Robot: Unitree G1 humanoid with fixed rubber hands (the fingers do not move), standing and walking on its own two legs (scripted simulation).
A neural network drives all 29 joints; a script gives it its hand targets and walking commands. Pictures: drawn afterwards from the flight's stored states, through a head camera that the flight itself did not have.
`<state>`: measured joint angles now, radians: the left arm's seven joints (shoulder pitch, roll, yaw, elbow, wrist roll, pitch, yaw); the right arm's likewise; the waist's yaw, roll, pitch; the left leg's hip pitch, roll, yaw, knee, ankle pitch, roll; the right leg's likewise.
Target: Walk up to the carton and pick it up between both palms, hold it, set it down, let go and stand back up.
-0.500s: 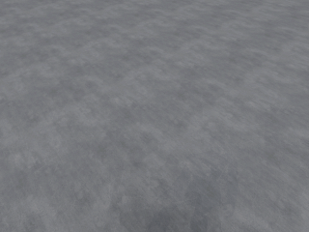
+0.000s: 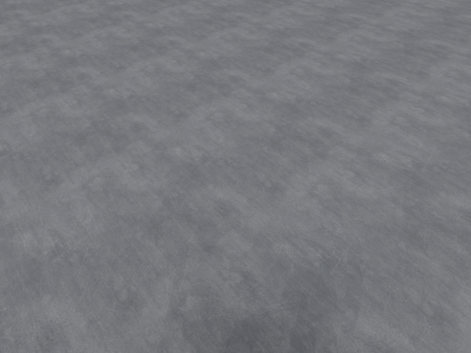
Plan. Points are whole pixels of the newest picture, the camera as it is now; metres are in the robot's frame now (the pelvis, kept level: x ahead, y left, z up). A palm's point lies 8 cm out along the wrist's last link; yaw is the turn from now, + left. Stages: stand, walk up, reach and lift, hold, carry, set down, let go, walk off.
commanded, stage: walk up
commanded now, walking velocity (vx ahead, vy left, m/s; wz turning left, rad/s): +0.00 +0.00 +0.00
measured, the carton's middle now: out of the picture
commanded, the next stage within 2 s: none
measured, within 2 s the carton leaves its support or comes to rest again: neither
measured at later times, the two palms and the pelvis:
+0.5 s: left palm out of the picture +0.07 +0.24 -0.14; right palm out of the picture +0.02 -0.31 -0.15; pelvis -0.04 -0.03 -0.02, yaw -14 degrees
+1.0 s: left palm out of the picture +0.11 +0.14 -0.14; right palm out of the picture -0.23 -0.30 -0.11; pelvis -0.11 -0.03 -0.01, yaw -40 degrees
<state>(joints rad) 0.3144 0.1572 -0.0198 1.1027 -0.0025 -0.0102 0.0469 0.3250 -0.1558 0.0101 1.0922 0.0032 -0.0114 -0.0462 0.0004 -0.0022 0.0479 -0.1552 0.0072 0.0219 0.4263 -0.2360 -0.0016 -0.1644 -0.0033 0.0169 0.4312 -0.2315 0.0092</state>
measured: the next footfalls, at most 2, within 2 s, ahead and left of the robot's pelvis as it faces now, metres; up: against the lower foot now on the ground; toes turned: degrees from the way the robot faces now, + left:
right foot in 0.54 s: -0.02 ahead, -0.19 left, +0.00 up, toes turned -20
left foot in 0.80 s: +0.03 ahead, -0.01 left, +0.00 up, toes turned -26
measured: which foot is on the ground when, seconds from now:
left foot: down 0.00-0.54, up 0.56-0.78, down 0.80-1.00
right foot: down 0.00-0.30, up 0.32-0.52, down 0.54-0.82, up 0.84-1.00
